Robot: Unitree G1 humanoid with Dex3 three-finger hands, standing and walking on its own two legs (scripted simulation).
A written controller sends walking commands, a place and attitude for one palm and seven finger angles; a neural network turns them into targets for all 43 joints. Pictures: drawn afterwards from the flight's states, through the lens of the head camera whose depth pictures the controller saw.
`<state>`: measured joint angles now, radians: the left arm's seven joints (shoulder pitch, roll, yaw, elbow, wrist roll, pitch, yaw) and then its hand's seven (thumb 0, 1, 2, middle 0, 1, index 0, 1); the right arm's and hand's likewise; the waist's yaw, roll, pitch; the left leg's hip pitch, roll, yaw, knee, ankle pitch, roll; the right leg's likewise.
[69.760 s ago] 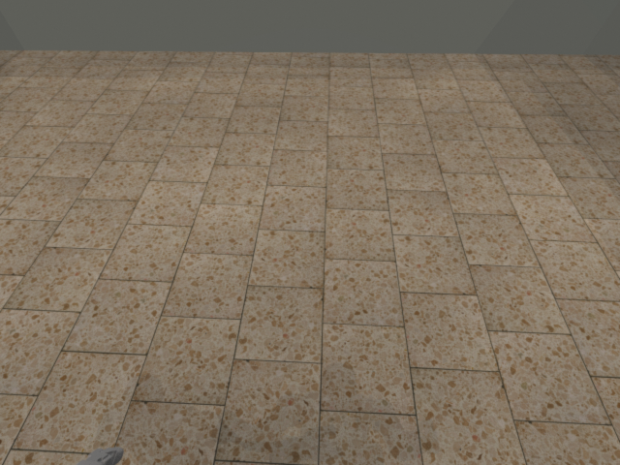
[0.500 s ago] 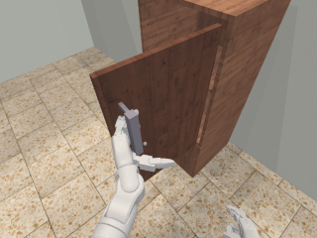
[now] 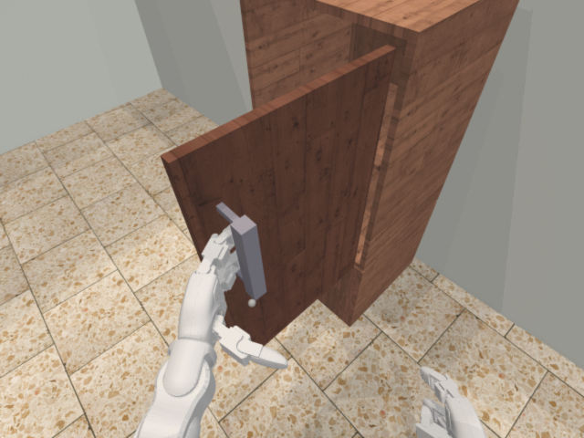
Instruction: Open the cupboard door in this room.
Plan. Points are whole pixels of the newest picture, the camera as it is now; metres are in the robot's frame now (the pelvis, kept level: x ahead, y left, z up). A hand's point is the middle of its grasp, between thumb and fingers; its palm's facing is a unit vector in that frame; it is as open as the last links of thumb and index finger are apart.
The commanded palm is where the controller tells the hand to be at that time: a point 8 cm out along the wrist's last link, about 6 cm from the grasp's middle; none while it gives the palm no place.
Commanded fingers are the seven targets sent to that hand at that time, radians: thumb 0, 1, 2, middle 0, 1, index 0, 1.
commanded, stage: slide the hand sideways off the handle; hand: left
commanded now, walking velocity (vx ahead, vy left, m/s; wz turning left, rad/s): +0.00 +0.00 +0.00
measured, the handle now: (241, 253) +0.35 +0.10 +0.08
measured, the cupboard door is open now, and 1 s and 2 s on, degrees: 88 88 88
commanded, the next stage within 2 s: draw the hand back to the body in 0.66 s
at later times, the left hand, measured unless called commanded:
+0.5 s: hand (205, 333) +0.23 +0.12 +0.07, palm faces +0.01 -1.00 -0.04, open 16.0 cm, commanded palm +0.20 +0.19 +0.07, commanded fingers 0.00 -0.50 0.30 -0.15 -0.30 -0.15 -0.30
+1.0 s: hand (160, 338) +0.21 +0.17 +0.09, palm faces +0.03 -1.00 -0.06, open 16.3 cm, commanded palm +0.18 +0.22 +0.10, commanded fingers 0.00 -0.50 0.30 -0.15 -0.30 -0.15 -0.30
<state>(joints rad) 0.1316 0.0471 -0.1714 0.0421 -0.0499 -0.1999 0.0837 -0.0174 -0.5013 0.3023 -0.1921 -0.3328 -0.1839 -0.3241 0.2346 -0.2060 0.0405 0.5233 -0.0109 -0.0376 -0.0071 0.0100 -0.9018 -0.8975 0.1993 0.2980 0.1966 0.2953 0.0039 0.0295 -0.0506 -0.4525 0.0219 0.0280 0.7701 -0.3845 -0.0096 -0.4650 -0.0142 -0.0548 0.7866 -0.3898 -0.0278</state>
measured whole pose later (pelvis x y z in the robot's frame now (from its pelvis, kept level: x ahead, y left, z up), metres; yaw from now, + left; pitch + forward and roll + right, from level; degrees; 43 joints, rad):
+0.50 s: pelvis +0.02 -0.01 +0.00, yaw +1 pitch +6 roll +0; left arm 0.42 0.14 -0.02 -0.16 -0.16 -0.24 -0.10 -0.02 -0.50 0.30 -0.21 -0.33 -0.22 -0.33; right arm 0.23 -0.23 0.03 0.50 0.00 -0.09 -0.04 0.01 -0.90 -0.90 0.20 0.30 0.20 0.30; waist 0.02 0.04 -0.07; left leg -0.49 0.03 0.00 0.81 -0.42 -0.03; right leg -0.49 -0.01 -0.08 0.82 -0.44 -0.04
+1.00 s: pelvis +0.01 +0.01 -0.01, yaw +1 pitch +5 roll -1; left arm 0.47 0.19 0.07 -0.28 -0.22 -0.18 -0.15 -0.02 -0.50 0.30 -0.15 -0.30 -0.15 -0.30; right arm 0.26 -0.22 0.05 0.49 0.02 -0.16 -0.06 0.01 -0.90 -0.90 0.20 0.30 0.20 0.30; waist 0.02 0.05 -0.08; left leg -0.51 0.02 -0.01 0.86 -0.44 0.00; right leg -0.49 -0.02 -0.08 0.83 -0.44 -0.02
